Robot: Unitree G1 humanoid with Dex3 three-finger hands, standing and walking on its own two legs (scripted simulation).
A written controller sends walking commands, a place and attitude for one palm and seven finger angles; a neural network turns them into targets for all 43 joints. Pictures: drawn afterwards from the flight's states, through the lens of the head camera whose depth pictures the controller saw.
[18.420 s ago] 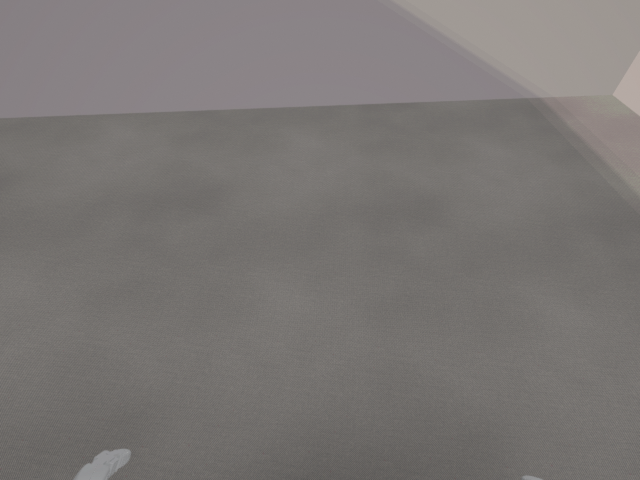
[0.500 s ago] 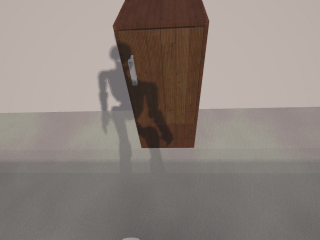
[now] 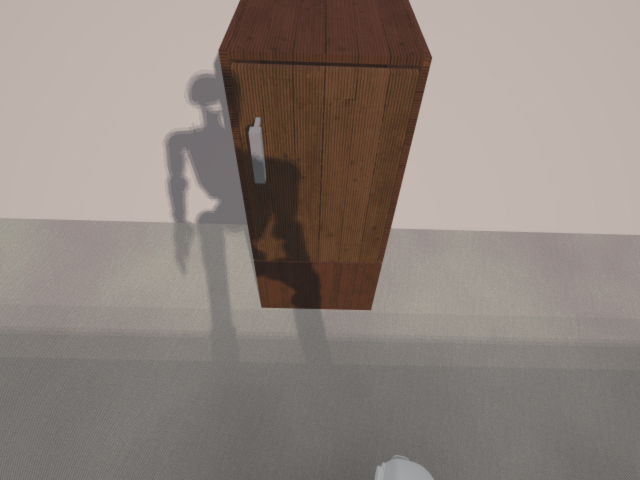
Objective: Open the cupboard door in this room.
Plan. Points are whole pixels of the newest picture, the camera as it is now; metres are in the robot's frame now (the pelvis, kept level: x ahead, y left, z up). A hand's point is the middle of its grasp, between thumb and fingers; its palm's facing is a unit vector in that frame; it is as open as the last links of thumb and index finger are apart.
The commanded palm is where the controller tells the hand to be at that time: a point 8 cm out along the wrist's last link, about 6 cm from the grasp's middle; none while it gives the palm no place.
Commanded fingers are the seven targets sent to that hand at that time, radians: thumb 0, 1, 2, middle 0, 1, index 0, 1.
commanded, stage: take the last steps up to it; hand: left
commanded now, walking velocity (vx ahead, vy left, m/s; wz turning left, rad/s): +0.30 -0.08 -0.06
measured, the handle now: (259, 150) +0.75 +0.18 -0.03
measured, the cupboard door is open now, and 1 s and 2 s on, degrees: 0 0 0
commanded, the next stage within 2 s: come to a stop and stand still in 0.38 s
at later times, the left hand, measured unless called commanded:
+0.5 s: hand (264, 452) +0.19 +0.10 -0.17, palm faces +0.05 -0.98 -0.18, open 7.3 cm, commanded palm none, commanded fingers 0.00 0.90 0.90 -0.20 -0.30 -0.20 -0.30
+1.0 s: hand (256, 426) +0.23 +0.11 -0.17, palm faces +0.02 -0.94 -0.33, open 7.4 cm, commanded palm none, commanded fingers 0.00 0.90 0.90 -0.20 -0.30 -0.20 -0.30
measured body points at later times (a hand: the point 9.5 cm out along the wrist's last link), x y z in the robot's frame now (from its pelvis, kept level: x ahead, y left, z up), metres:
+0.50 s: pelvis +0.17 -0.08 +0.00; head +0.18 -0.08 +0.45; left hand +0.19 +0.15 -0.15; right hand +0.23 -0.31 -0.15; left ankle +0.21 +0.06 -0.70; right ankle +0.17 -0.15 -0.74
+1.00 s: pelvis +0.19 -0.10 -0.01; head +0.23 -0.13 +0.43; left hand +0.23 +0.16 -0.14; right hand +0.26 -0.33 -0.18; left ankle +0.24 +0.05 -0.73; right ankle +0.18 -0.20 -0.74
